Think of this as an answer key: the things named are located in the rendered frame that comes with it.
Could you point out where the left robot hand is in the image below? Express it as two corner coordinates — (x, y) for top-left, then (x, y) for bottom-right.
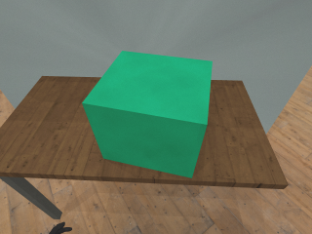
(49, 222), (72, 234)

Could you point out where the carton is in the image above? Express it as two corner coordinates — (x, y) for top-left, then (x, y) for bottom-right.
(82, 51), (213, 178)

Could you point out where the table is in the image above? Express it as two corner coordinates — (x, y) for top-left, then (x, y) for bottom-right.
(0, 76), (289, 219)

